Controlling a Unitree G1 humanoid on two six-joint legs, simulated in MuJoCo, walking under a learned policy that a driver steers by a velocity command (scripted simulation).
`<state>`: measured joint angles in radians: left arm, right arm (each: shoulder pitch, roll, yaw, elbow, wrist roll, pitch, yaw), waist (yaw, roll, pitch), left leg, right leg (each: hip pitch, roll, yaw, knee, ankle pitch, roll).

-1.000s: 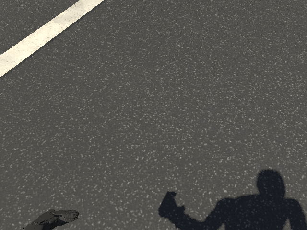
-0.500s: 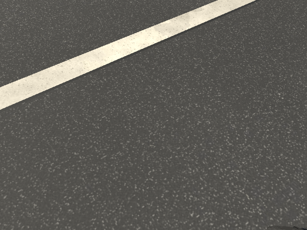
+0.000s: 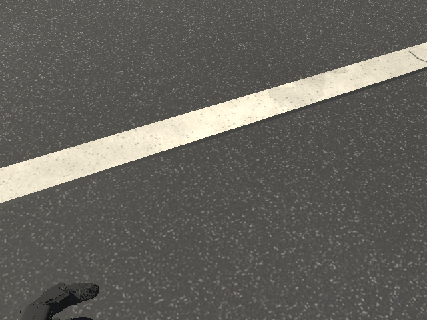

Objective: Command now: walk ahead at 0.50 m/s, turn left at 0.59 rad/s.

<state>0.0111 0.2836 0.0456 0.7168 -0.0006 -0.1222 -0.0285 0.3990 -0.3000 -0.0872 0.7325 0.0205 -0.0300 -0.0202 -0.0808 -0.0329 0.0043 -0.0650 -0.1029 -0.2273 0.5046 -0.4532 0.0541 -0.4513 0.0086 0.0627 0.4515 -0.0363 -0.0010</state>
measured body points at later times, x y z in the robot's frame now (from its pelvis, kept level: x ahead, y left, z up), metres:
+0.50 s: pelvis +0.26 +0.04 +0.00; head +0.29 +0.05 +0.45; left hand +0.17 +0.31 -0.13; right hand +0.55 -0.13 -0.06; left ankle +0.36 +0.18 -0.73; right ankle +0.12 -0.13 -0.72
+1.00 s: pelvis +0.52 +0.05 -0.01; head +0.55 +0.03 +0.44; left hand +0.74 +0.27 -0.09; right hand +0.52 -0.25 -0.13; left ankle +0.36 +0.18 -0.72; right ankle +0.64 -0.06 -0.72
